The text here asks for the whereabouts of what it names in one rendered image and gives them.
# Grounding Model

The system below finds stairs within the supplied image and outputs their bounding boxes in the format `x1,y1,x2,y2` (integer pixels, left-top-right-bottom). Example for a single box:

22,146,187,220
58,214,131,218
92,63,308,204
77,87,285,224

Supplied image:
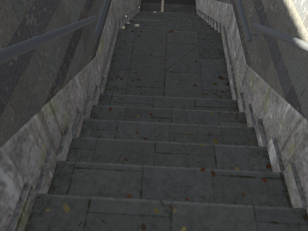
121,11,218,33
24,93,308,231

